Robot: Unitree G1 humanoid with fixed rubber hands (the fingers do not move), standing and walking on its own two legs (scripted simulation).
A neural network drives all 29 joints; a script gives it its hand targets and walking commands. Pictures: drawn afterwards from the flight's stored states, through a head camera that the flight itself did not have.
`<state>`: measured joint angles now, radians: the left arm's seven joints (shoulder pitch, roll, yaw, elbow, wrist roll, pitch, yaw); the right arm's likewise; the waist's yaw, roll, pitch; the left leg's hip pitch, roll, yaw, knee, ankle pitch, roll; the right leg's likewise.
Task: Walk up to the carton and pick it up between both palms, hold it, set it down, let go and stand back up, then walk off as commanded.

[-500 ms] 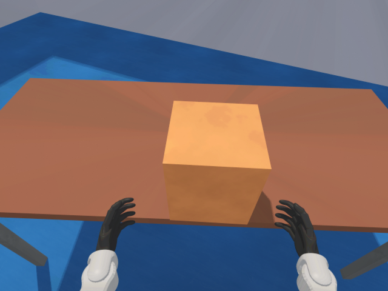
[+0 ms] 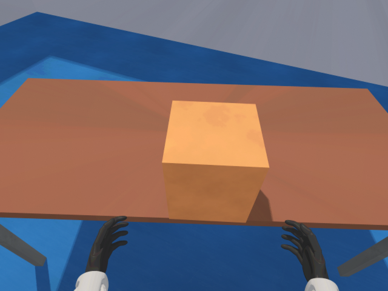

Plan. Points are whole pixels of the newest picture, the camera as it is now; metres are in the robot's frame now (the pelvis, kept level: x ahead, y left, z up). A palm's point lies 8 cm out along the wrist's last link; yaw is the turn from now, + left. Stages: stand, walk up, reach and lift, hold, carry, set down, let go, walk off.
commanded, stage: set down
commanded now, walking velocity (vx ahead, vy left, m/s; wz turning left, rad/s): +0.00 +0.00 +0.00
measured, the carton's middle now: (210, 163) +0.42 -0.01 -0.01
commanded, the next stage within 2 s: let go in 1.26 s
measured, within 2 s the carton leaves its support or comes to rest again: neither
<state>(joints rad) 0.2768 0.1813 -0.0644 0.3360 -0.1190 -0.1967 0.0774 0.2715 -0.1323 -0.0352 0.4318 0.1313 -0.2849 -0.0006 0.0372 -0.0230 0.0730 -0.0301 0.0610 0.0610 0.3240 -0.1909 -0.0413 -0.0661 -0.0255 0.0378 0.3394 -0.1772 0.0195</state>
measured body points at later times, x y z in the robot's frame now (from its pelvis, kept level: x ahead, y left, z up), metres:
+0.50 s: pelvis +0.02 +0.00 +0.00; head +0.02 +0.01 +0.45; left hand +0.19 +0.22 -0.05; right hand +0.20 -0.22 -0.05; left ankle +0.00 +0.14 -0.75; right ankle +0.01 -0.14 -0.75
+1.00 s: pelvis +0.02 +0.00 +0.00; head +0.02 +0.00 +0.45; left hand +0.19 +0.22 -0.07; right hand +0.20 -0.22 -0.07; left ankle +0.00 +0.14 -0.75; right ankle +0.01 -0.14 -0.75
